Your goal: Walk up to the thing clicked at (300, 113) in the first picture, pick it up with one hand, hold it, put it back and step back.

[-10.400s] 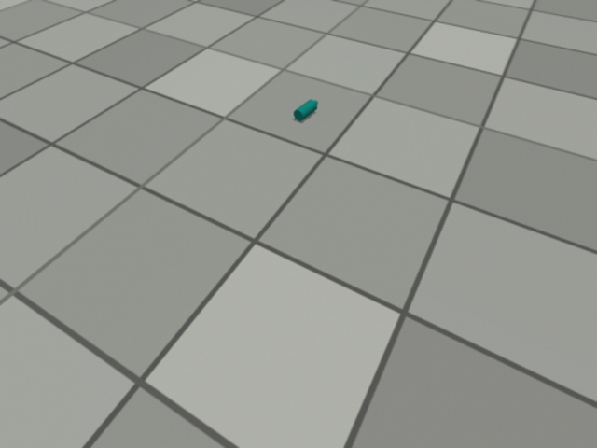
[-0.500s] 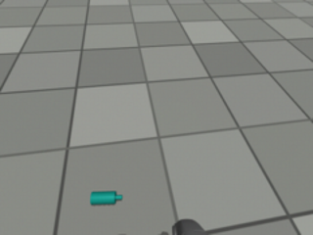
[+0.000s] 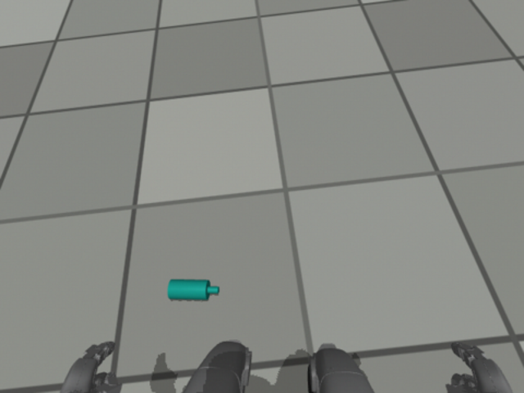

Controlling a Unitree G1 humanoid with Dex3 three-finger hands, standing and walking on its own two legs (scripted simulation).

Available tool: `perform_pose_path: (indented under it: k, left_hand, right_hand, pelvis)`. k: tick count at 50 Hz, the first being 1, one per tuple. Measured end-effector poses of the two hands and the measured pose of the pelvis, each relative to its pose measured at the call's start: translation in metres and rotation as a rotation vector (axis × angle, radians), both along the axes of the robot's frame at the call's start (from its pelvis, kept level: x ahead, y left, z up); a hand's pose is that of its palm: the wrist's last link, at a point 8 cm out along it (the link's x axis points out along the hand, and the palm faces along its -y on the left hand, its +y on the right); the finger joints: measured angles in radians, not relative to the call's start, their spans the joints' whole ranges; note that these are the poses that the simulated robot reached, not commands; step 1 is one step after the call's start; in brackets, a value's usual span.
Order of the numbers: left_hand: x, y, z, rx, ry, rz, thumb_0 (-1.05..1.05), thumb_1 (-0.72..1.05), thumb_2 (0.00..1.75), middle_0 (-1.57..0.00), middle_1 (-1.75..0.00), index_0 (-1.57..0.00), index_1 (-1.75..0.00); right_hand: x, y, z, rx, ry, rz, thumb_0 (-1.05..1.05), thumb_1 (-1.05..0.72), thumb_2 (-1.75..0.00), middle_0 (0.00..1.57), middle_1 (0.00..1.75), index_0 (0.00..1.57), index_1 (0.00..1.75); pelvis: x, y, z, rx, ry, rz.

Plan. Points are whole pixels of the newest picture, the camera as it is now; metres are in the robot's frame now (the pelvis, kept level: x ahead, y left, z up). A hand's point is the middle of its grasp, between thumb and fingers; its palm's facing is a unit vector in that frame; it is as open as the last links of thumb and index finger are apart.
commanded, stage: walk up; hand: left
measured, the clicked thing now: (194, 289) +0.43 +0.32 -0.71
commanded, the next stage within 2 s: none
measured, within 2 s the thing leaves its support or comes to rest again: neither
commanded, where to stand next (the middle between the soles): +0.05 +0.05 m, yaw -2 degrees
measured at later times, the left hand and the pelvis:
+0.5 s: hand out of the picture -0.02 +0.28 -0.14, palm faces +0.02 -0.92 -0.40, open 7.4 cm; pelvis -0.04 +0.01 +0.01, yaw +1 degrees
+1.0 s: hand out of the picture +0.04 +0.31 -0.15, palm faces -0.07 -0.92 -0.38, open 7.4 cm; pelvis -0.04 +0.03 +0.00, yaw -3 degrees
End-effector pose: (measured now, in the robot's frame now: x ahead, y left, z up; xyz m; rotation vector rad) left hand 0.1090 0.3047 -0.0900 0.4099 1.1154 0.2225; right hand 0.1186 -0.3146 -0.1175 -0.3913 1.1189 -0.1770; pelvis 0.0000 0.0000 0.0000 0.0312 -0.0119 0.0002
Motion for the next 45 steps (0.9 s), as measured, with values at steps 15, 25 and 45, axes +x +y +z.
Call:
perform_pose_path:
  k: [15, 25, 45]
  left_hand:
    - [-0.086, 0.039, -0.009, -0.007, 0.047, 0.100, 0.00, 0.91, 0.90, -0.21, -0.30, -0.20, -0.30]
    - [-0.137, 0.020, -0.006, -0.027, 0.116, 0.103, 0.00, 0.91, 0.90, -0.21, -0.30, -0.20, -0.30]
    - [-0.078, 0.062, -0.022, -0.054, 0.101, 0.039, 0.00, 0.91, 0.90, -0.20, -0.30, -0.20, -0.30]
  right_hand:
    - [-0.066, 0.029, 0.015, 0.017, 0.053, 0.014, 0.00, -0.90, -0.90, 0.21, 0.30, 0.21, 0.30]
    - [-0.080, 0.006, 0.020, 0.002, 0.073, -0.006, 0.01, -0.90, -0.90, 0.20, 0.30, 0.21, 0.30]
    - [-0.067, 0.052, 0.033, -0.022, -0.032, -0.047, 0.00, -0.90, -0.90, 0.21, 0.30, 0.21, 0.30]
  pelvis:
    - [-0.035, 0.016, 0.004, -0.033, -0.032, 0.031]
    - [-0.037, 0.005, 0.010, -0.053, -0.031, 0.013]
    - [-0.035, 0.040, 0.006, -0.031, -0.046, -0.035]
